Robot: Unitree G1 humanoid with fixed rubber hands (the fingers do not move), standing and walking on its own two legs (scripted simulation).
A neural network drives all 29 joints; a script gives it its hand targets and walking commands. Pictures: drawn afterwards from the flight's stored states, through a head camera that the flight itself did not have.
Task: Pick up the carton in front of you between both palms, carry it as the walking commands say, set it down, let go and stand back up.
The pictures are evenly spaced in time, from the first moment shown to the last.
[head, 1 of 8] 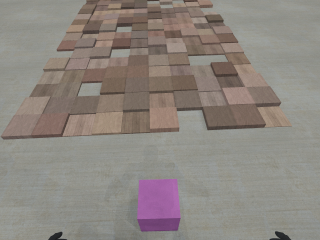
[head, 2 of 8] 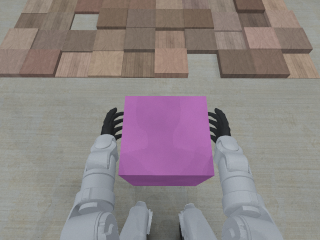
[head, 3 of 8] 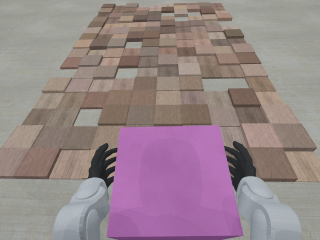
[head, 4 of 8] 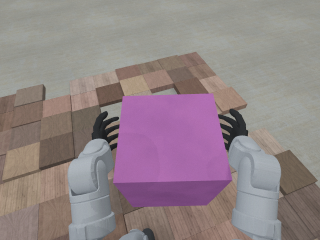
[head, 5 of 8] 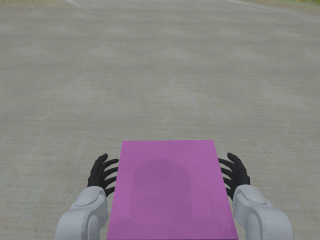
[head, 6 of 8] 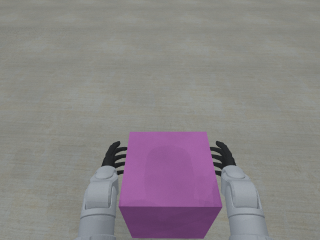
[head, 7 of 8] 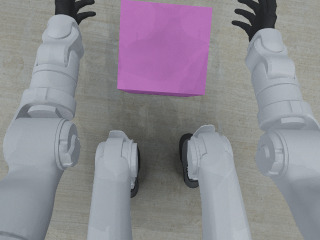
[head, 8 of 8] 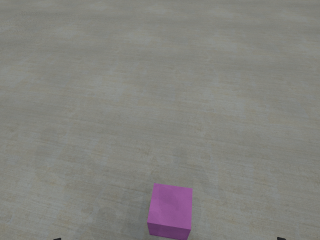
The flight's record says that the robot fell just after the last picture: no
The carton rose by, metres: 0.78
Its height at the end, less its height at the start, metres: +0.00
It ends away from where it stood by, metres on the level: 7.04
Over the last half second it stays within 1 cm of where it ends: yes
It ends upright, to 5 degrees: yes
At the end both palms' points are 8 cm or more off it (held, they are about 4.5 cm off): yes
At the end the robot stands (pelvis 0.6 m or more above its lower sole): yes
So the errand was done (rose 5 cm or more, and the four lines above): yes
